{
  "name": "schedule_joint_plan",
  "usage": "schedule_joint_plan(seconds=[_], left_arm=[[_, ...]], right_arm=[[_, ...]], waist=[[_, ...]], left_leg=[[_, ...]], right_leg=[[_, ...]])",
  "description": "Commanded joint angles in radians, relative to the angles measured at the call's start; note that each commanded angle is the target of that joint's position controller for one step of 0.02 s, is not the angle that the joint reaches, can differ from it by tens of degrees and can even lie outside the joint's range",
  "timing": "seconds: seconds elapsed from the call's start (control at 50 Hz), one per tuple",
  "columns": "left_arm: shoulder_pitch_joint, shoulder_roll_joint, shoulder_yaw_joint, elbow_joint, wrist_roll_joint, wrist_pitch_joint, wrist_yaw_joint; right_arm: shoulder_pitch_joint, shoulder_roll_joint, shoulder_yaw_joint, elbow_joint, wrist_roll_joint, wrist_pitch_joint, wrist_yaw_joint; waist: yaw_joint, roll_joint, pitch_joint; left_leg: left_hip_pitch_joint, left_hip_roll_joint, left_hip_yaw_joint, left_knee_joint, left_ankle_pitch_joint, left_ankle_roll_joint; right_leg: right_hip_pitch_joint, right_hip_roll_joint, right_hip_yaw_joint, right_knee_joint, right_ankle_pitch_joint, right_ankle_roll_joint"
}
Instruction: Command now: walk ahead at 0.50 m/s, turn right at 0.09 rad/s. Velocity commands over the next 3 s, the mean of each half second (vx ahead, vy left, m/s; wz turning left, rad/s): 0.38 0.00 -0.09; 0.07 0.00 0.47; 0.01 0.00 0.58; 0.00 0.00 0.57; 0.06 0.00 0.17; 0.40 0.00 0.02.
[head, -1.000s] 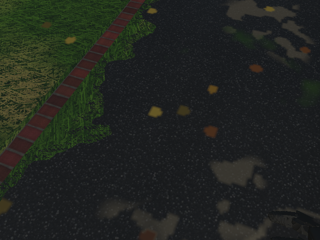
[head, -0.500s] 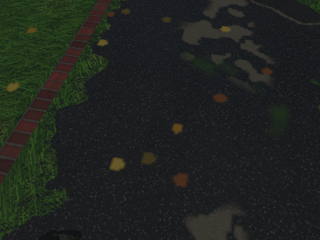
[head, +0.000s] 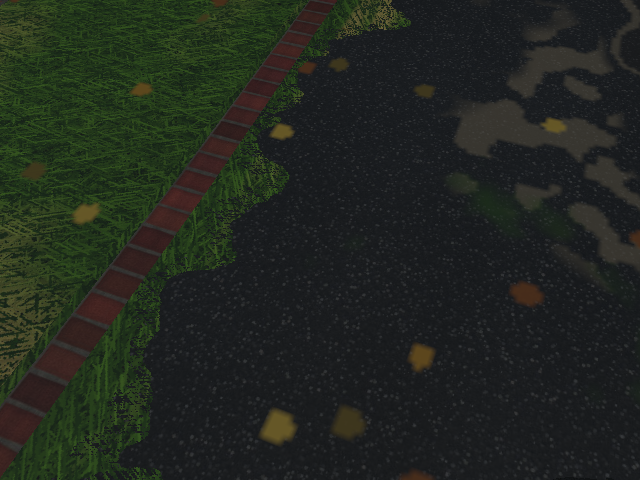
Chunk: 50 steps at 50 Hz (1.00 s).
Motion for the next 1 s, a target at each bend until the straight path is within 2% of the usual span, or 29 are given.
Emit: schedule_joint_plan(seconds=[0.02,0.04,0.06,0.08,0.1,0.12,0.14,0.16,0.18,0.22,0.28,0.32,0.38,0.44,0.48,0.52,0.54,0.56,0.58,0.6,0.64,0.68,0.78,0.86,0.92,0.94,0.96,0.98,1.0], left_arm=[[0.012,0.182,0.045,-0.023,-0.008,0.007,0.010],[-0.014,0.185,0.045,-0.027,-0.010,0.012,0.011],[-0.018,0.155,0.033,-0.033,-0.003,0.014,0.012],[-0.007,0.087,0.006,-0.063,0.025,0.011,0.012],[0.119,-0.008,-0.018,-0.067,0.005,-0.009,0.006],[0.048,0.114,0.010,-0.053,-0.020,-0.022,0.005],[-0.033,0.150,0.023,-0.081,-0.034,-0.026,0.004],[-0.068,0.138,0.024,-0.085,-0.028,-0.023,0.009],[-0.078,0.128,0.030,-0.085,-0.015,-0.015,0.012],[-0.037,0.091,0.031,-0.075,-0.019,0.012,0.009],[-0.065,0.053,0.027,-0.095,0.007,0.028,0.019],[-0.107,0.031,0.016,-0.113,0.026,0.022,0.016],[-0.224,0.012,0.002,-0.133,0.025,0.013,0.003],[-0.285,0.052,0.010,-0.157,0.021,0.013,0.003],[-0.271,0.089,0.022,-0.160,0.024,0.008,0.003],[-0.166,0.147,0.047,-0.122,0.037,0.000,0.013],[-0.095,0.222,0.063,-0.124,0.057,0.001,0.026],[-0.099,0.233,0.063,-0.138,0.053,0.018,0.029],[-0.101,0.169,0.047,-0.155,0.044,0.030,0.026],[-0.157,0.133,0.037,-0.165,0.037,0.034,0.028],[-0.264,0.097,0.026,-0.171,0.032,0.040,0.033],[-0.315,0.105,0.029,-0.164,0.049,0.043,0.035],[-0.337,0.134,0.041,-0.142,0.040,0.045,0.055],[-0.329,0.170,0.052,-0.123,0.022,0.062,0.053],[-0.314,0.149,0.051,-0.096,-0.003,0.079,0.046],[-0.271,0.101,0.043,-0.081,0.006,0.087,0.037],[-0.307,0.070,0.034,-0.139,0.037,0.084,0.036],[-0.420,0.102,0.046,-0.164,0.037,0.078,0.044],[-0.406,0.113,0.052,-0.162,0.018,0.079,0.047]], right_arm=[[-0.061,-0.111,-0.029,-0.085,0.001,-0.028,0.010],[0.029,-0.134,-0.043,-0.061,-0.002,-0.032,0.007],[0.193,-0.188,-0.070,-0.012,-0.007,-0.034,-0.003],[0.375,-0.271,-0.091,0.014,-0.023,-0.031,-0.017],[0.392,-0.309,-0.095,0.031,-0.026,-0.025,-0.011],[0.371,-0.205,-0.069,0.018,-0.018,-0.026,-0.012],[0.304,-0.166,-0.056,0.013,-0.013,-0.028,-0.016],[0.232,-0.143,-0.047,0.007,-0.016,-0.030,-0.016],[0.181,-0.114,-0.040,0.008,-0.020,-0.033,-0.014],[0.141,-0.093,-0.039,0.018,-0.030,-0.045,-0.015],[0.156,-0.123,-0.043,0.061,-0.033,-0.053,-0.016],[0.148,-0.136,-0.043,0.076,-0.023,-0.039,-0.026],[0.187,-0.164,-0.047,0.100,-0.013,-0.017,-0.036],[0.223,-0.197,-0.057,0.126,0.001,0.006,-0.040],[0.202,-0.199,-0.062,0.126,0.013,0.018,-0.047],[0.191,-0.161,-0.054,0.116,0.011,0.025,-0.053],[0.218,-0.093,-0.033,0.088,-0.014,0.020,-0.052],[0.351,-0.026,-0.012,0.103,-0.013,0.022,-0.052],[0.341,-0.123,-0.037,0.115,0.007,0.036,-0.052],[0.268,-0.161,-0.054,0.094,0.020,0.054,-0.057],[0.231,-0.157,-0.066,0.086,0.009,0.100,-0.077],[0.243,-0.130,-0.068,0.070,0.003,0.129,-0.083],[0.179,-0.098,-0.058,0.015,-0.004,0.132,-0.066],[0.157,-0.127,-0.065,-0.010,-0.003,0.135,-0.039],[0.242,-0.146,-0.082,0.016,-0.012,0.139,-0.031],[0.267,-0.212,-0.100,0.014,-0.016,0.138,-0.042],[0.241,-0.334,-0.118,-0.025,-0.019,0.136,-0.058],[0.243,-0.308,-0.110,-0.038,-0.057,0.107,-0.050],[0.190,-0.290,-0.103,-0.044,-0.057,0.082,-0.049]], waist=[[-0.046,-0.118,0.043],[-0.104,-0.119,-0.007],[-0.175,-0.095,-0.119],[-0.229,0.047,-0.291],[-0.157,0.304,-0.391],[-0.200,0.168,-0.315],[-0.189,0.123,-0.185],[-0.155,0.054,-0.121],[-0.128,0.057,-0.065],[-0.086,0.083,-0.040],[-0.051,0.027,0.006],[-0.044,0.027,0.003],[-0.092,0.030,-0.014],[-0.109,0.055,-0.026],[-0.086,0.071,-0.042],[-0.040,0.027,-0.098],[-0.043,-0.115,-0.218],[-0.073,-0.320,-0.327],[-0.043,-0.239,-0.362],[-0.053,-0.190,-0.265],[-0.088,-0.160,-0.141],[-0.116,-0.193,-0.090],[-0.104,-0.173,-0.109],[-0.099,-0.178,-0.118],[-0.141,-0.124,-0.104],[-0.130,0.066,-0.057],[-0.098,0.325,-0.007],[-0.159,0.203,-0.046],[-0.117,0.151,-0.043]], left_leg=[[0.039,-0.023,0.006,-0.051,-0.091,0.034],[0.177,-0.054,0.033,-0.084,-0.096,0.052],[0.428,-0.045,0.027,-0.073,-0.072,0.082],[0.743,0.170,-0.205,-0.043,-0.060,0.145],[0.997,0.348,-0.635,-0.171,-0.278,0.274],[0.924,0.319,-0.623,-0.228,-0.402,0.234],[0.802,0.294,-0.473,-0.249,-0.383,0.191],[0.672,0.259,-0.372,-0.280,-0.305,0.171],[0.574,0.225,-0.285,-0.318,-0.244,0.161],[0.475,0.191,-0.166,-0.378,-0.160,0.153],[0.408,0.172,-0.056,-0.369,0.279,0.193],[0.406,0.138,0.008,-0.353,0.430,0.192],[0.420,0.096,0.044,-0.324,0.449,0.168],[0.497,0.123,-0.017,-0.252,0.399,0.163],[0.520,0.134,-0.077,-0.179,0.312,0.139],[0.462,0.054,-0.069,-0.025,0.188,0.077],[0.302,-0.031,-0.021,0.202,-0.119,0.027],[0.053,-0.142,0.014,0.484,-0.747,-0.031],[0.030,-0.102,-0.069,0.611,-0.763,-0.039],[-0.030,-0.070,-0.055,0.663,-0.692,-0.044],[-0.022,-0.017,-0.047,0.650,-0.566,-0.069],[0.076,-0.020,-0.011,0.625,-0.484,-0.081],[0.156,0.002,0.021,0.395,-0.391,-0.065],[0.246,-0.013,0.064,0.234,-0.369,-0.029],[0.417,-0.062,0.086,-0.020,-0.237,0.047],[0.485,0.055,-0.122,-0.185,-0.100,0.116],[0.522,0.289,-0.488,-0.247,0.075,0.285],[0.435,0.292,-0.509,-0.276,0.015,0.341],[0.426,0.241,-0.419,-0.278,-0.038,0.291]], right_leg=[[0.015,-0.310,0.163,0.032,0.443,-0.150],[-0.002,-0.281,0.145,0.132,0.584,-0.132],[-0.085,-0.221,0.108,0.323,0.615,-0.101],[-0.304,-0.139,0.055,0.662,0.300,-0.056],[-0.663,0.015,0.097,0.950,-0.288,-0.011],[-0.758,-0.040,0.202,1.054,-0.279,-0.016],[-0.803,-0.084,0.184,1.060,-0.182,-0.026],[-0.763,-0.129,0.165,1.025,-0.093,-0.021],[-0.730,-0.156,0.167,0.976,-0.031,-0.015],[-0.643,-0.183,0.169,0.942,0.032,-0.006],[-0.634,-0.157,0.149,0.842,0.060,0.022],[-0.616,-0.159,0.098,0.682,0.153,0.039],[-0.527,-0.111,0.054,0.457,0.296,0.048],[-0.514,-0.079,0.073,0.353,0.289,0.043],[-0.472,-0.073,0.093,0.282,0.270,0.020],[-0.257,-0.087,0.085,0.168,0.509,-0.023],[-0.008,-0.272,0.232,0.240,0.905,-0.098],[0.201,-0.506,0.446,0.258,1.057,-0.268],[0.124,-0.485,0.471,0.197,0.820,-0.280],[0.042,-0.435,0.393,0.157,0.610,-0.246],[-0.155,-0.370,0.289,0.070,0.282,-0.201],[-0.317,-0.332,0.193,0.006,0.186,-0.197],[-0.304,-0.353,0.077,-0.003,0.229,-0.206],[-0.259,-0.385,0.045,0.024,0.200,-0.181],[-0.319,-0.334,-0.029,0.169,0.073,-0.074],[-0.453,-0.237,-0.127,0.395,-0.051,0.020],[-0.737,-0.071,-0.142,0.656,-0.354,0.112],[-0.733,-0.055,0.048,0.835,-0.359,0.094],[-0.740,-0.066,0.089,0.880,-0.258,0.072]])
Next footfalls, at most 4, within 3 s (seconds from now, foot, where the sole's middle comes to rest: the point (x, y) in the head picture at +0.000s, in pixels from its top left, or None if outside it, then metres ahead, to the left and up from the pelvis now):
0.06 left None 0.21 0.13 -0.78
0.52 right None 0.41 -0.11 -0.78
0.94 left None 0.31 0.14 -0.78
1.42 right None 0.41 -0.06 -0.78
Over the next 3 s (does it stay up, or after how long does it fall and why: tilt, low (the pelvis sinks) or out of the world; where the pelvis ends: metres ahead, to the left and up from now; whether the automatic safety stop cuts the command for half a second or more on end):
stays up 0.48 0.25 -0.03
